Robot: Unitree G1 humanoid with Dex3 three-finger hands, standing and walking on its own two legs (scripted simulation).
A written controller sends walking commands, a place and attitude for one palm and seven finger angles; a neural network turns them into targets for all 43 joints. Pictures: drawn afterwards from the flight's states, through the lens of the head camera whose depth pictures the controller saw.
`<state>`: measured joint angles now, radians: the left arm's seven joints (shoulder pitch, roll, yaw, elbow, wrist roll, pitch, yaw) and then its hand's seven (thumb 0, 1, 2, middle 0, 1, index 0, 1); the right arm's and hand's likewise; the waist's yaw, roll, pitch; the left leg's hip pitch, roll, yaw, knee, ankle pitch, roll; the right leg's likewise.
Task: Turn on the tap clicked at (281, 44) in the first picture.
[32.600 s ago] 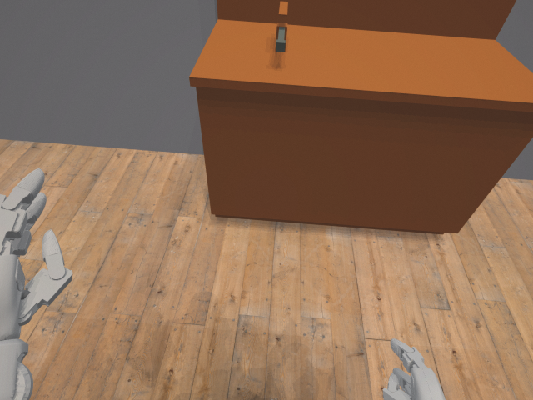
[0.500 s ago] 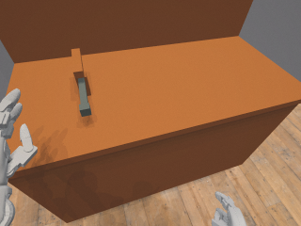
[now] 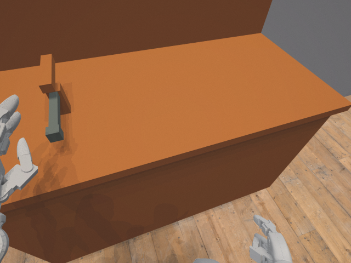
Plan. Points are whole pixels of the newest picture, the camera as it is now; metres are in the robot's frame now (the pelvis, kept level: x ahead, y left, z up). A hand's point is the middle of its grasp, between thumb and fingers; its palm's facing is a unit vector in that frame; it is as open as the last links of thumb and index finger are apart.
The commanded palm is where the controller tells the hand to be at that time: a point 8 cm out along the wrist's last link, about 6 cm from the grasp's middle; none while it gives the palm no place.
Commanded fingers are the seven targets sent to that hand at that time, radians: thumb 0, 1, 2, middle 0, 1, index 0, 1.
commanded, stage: shuffle to correct the standing spot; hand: left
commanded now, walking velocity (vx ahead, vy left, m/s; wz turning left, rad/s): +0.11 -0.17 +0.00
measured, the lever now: (54, 133) +0.36 +0.30 +0.09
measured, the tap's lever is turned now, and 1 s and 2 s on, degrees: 0 0 0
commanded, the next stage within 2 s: come to a stop and stand still in 0.18 s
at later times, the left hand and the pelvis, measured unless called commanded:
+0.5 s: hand (102, 144) +0.27 +0.14 +0.19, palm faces +0.39 -0.80 -0.46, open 7.5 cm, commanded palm +0.21 +0.19 +0.19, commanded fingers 0.00 0.90 0.90 -0.20 -0.30 -0.20 -0.30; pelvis +0.05 -0.10 +0.00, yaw +2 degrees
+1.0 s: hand (99, 164) +0.23 +0.14 +0.19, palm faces +0.43 -0.79 -0.43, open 7.4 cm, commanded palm +0.17 +0.18 +0.19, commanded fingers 0.00 0.90 0.90 -0.20 -0.30 -0.20 -0.30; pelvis +0.03 -0.11 +0.01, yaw +3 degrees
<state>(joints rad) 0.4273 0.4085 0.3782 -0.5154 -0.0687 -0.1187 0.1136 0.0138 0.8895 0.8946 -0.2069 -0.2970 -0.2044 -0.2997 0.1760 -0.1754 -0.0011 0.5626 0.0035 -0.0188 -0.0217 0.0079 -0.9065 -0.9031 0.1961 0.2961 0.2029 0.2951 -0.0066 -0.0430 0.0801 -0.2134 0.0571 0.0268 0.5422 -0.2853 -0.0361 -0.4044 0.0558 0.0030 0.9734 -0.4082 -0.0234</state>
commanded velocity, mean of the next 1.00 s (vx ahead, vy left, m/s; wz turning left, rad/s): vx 0.02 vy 0.04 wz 0.00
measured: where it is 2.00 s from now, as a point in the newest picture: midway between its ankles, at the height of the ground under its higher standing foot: outside the picture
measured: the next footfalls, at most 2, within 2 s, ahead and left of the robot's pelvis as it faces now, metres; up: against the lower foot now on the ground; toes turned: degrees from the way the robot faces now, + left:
right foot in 0.08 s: +0.14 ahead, -0.18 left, +0.00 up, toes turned +2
left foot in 0.28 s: +0.07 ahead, +0.04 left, +0.00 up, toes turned +5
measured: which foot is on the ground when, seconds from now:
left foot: down 0.00-0.08, up 0.10-0.26, down 0.28-0.54, up 0.56-0.96, down 0.98-1.00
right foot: up 0.00-0.06, down 0.08-1.00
